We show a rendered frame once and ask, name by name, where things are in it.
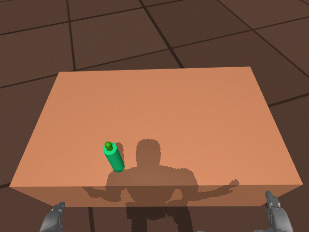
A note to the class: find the right robot hand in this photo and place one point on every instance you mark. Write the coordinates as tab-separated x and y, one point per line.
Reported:
277	217

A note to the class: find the left robot hand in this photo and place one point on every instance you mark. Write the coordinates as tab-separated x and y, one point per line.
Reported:
52	220

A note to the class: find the bottle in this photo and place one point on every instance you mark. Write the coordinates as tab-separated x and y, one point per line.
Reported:
111	152

